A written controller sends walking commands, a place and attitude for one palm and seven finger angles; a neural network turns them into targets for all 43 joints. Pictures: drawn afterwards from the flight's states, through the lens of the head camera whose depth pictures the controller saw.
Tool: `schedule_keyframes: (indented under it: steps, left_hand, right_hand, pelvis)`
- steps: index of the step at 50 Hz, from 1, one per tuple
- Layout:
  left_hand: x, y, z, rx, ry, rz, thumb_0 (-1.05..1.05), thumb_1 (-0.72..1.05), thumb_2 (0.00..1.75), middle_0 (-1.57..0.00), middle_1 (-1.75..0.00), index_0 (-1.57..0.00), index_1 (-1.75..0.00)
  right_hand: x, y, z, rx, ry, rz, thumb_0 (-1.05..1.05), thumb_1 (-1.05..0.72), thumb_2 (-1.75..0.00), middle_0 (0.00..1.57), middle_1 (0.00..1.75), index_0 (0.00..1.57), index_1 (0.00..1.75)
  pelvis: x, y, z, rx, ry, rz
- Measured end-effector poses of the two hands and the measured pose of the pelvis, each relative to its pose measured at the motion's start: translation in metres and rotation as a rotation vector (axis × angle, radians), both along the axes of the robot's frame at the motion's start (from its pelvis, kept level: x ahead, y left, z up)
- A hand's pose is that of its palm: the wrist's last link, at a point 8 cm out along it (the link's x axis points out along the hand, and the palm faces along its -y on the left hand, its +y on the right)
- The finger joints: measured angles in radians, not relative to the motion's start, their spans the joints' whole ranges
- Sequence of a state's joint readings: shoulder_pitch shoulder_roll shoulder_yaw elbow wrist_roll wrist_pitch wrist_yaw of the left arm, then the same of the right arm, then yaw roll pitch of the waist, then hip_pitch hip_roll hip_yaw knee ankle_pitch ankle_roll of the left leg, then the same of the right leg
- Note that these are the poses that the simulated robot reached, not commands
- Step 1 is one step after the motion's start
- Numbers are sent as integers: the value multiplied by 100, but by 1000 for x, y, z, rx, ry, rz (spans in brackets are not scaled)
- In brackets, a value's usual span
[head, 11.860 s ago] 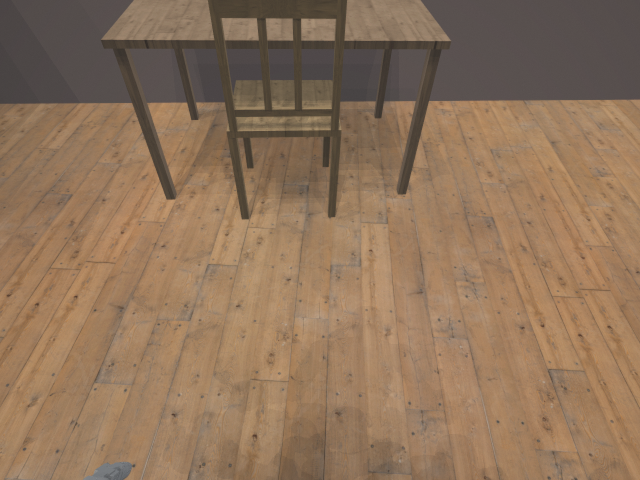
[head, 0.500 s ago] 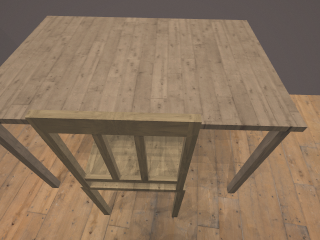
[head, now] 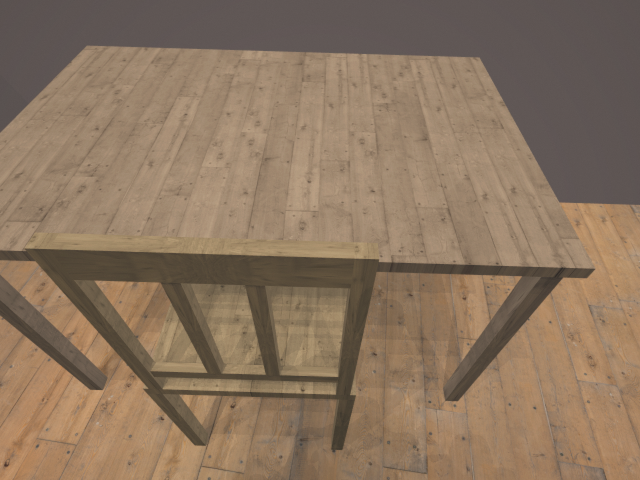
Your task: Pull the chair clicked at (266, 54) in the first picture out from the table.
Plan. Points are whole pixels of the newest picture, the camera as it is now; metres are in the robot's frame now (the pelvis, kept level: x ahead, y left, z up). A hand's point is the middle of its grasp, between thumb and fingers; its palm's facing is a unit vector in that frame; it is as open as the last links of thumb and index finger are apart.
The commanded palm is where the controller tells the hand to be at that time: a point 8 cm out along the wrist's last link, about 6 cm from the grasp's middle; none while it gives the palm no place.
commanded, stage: look again from close up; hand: left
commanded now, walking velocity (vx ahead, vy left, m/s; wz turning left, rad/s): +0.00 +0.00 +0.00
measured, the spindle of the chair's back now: (198, 330) +0.34 +0.21 -0.08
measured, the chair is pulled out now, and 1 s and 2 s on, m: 0.00 0.00 0.00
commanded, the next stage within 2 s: shuffle to correct the standing spot in 0.56 s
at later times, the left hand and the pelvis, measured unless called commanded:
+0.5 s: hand out of the picture +0.00 +0.15 -0.17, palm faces +0.00 -0.98 -0.18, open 7.4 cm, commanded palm none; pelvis +0.00 -0.02 +0.00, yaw +0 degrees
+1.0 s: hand out of the picture +0.00 +0.18 -0.18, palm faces -0.01 -0.98 -0.22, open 7.4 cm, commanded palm none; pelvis -0.03 -0.01 +0.00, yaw -1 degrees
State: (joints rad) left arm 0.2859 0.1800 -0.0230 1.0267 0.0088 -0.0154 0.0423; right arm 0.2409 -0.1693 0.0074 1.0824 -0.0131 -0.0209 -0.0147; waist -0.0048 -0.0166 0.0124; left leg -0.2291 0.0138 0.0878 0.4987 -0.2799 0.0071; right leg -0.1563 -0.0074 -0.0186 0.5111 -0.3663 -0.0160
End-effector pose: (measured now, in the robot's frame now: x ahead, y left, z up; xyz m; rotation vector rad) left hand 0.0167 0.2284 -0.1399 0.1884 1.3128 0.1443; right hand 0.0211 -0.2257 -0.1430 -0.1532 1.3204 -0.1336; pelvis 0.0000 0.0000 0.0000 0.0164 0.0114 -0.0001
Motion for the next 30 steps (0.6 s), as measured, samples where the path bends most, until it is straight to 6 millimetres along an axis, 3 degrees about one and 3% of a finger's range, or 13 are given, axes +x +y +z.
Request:
schedule_keyframes:
  steps: [18,30]
  left_hand:
    - [-15,-24,-3,-27,50,13,1,91,90,-20,-30,-20,-30]
    - [-22,-29,-4,-40,68,17,1,91,90,-20,-30,-20,-30]
  right_hand:
    - [-4,-15,2,-7,46,-10,0,-92,-89,20,30,19,30]
    - [-14,-13,3,-7,72,-19,0,-93,-89,20,30,19,30]
  pelvis:
    - [5,-17,2,-2,1,0]
    - [4,-18,3,-5,2,0]
